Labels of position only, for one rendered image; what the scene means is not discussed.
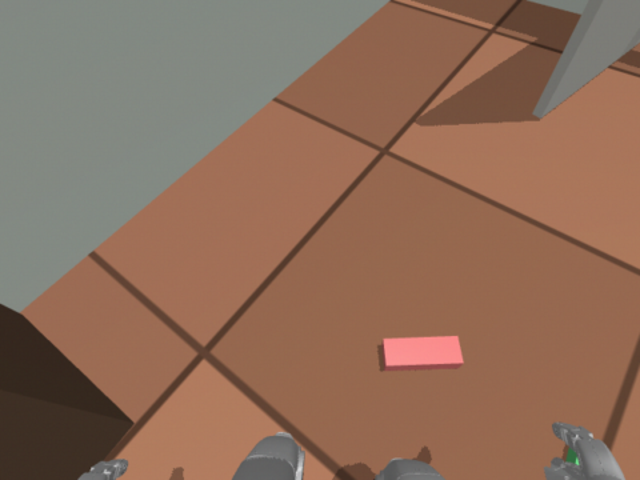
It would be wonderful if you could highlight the right robot hand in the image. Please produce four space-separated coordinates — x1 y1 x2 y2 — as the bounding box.
544 422 625 480

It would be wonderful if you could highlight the left robot hand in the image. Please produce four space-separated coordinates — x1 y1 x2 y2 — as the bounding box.
78 459 128 480

